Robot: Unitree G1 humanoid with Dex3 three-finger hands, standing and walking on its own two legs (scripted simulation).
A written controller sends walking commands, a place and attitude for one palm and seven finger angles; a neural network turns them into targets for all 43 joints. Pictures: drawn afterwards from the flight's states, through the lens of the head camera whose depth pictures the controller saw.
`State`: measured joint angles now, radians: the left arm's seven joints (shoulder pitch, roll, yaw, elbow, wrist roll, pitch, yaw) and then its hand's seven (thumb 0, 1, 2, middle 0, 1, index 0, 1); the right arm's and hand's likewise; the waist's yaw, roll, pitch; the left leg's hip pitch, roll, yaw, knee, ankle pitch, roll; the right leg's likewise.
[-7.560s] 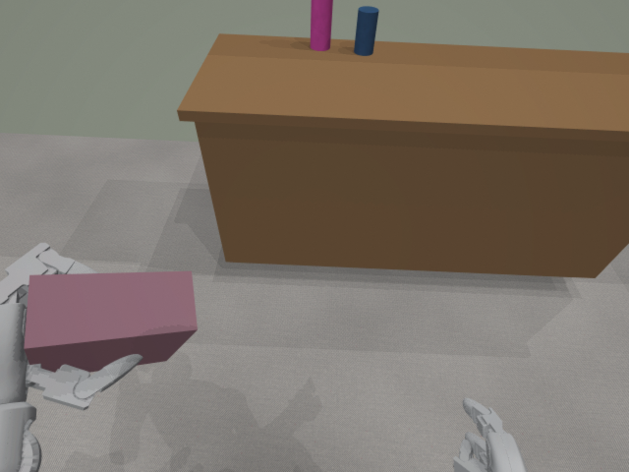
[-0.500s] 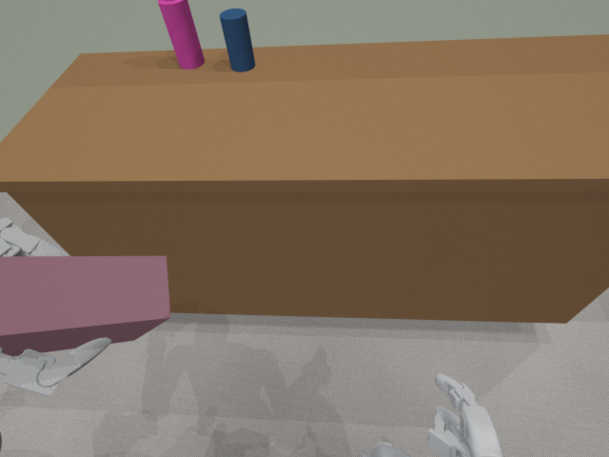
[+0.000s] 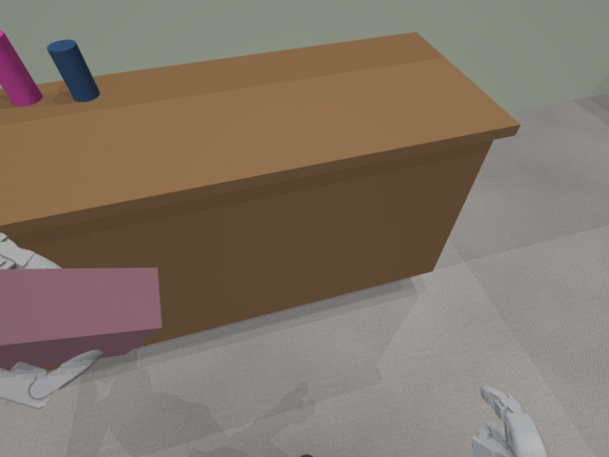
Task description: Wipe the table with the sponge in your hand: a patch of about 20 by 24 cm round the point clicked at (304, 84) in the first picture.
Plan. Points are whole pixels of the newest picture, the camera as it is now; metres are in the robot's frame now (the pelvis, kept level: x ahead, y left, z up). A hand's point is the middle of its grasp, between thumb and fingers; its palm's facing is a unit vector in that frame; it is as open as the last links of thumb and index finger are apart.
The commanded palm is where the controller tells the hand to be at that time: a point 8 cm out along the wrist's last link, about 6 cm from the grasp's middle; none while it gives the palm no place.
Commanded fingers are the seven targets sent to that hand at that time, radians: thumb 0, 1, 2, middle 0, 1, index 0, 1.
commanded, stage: turn to face it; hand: left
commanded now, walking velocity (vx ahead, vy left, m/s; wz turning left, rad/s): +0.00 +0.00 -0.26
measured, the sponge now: (95, 319) +0.22 +0.21 +0.15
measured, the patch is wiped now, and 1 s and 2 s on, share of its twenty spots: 0.00 0.00 0.00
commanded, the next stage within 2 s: take the last steps up to it in 0.18 s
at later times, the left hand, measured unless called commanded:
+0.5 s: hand (166, 347) +0.19 +0.13 +0.17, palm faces +0.25 -0.84 -0.47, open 10.2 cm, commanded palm +0.12 +0.20 +0.18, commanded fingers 0.00 0.10 1.30 -1.20 -1.60 -1.20 -1.60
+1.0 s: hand (118, 332) +0.20 +0.17 +0.17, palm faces +0.37 -0.81 -0.46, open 10.2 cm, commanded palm +0.15 +0.22 +0.18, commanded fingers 0.00 0.10 1.30 -1.20 -1.60 -1.20 -1.60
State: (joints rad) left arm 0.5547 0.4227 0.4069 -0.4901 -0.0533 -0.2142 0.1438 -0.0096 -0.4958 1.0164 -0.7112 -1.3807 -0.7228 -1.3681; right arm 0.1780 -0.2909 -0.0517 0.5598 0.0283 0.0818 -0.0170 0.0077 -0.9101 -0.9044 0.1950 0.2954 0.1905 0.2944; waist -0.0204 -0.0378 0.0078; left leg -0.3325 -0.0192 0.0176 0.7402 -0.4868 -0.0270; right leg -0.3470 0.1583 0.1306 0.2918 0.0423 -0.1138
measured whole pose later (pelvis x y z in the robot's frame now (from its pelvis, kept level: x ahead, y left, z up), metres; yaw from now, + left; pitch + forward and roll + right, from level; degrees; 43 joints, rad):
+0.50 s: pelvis -0.06 -0.07 -0.01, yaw -6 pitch +0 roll +1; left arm 0.44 0.35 0.33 -0.47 -0.01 -0.21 0.14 -0.01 -0.50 1.02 -0.71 -1.38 -0.72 -1.37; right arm 0.17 -0.21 0.00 0.67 0.01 -0.03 -0.03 0.01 -0.90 -0.90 0.20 0.30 0.20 0.30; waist -0.04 0.04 0.08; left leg -0.46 0.05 0.05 1.07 -0.40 -0.03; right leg -0.31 -0.02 -0.05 0.55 -0.24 -0.04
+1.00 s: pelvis -0.02 -0.05 -0.02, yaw -2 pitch -1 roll +0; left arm 0.45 0.37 0.33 -0.46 0.01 -0.22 0.15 -0.01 -0.50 1.02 -0.71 -1.38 -0.72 -1.37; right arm 0.21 -0.16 0.02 0.63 0.00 -0.11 -0.04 0.01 -0.90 -0.90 0.20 0.30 0.20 0.30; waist 0.01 0.05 0.03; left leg -0.27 0.03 0.07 0.67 -0.37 0.03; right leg -0.28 -0.04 -0.17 0.61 -0.31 -0.01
